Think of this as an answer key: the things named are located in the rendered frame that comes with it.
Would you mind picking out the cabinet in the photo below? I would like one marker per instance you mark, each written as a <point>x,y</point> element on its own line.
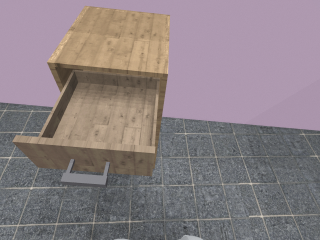
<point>116,41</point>

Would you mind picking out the drawer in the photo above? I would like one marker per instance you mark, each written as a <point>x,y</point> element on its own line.
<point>99,117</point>

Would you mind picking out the handle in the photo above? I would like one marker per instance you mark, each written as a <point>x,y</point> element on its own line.
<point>87,180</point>

